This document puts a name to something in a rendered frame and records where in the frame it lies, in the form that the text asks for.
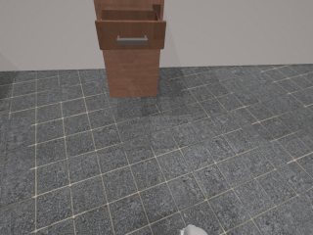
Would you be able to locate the cabinet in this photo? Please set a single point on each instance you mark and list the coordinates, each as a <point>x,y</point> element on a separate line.
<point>132,72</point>

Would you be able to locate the handle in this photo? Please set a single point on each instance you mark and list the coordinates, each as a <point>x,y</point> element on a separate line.
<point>132,41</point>

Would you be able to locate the drawer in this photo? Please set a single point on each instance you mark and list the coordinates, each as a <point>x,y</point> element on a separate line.
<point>130,24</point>

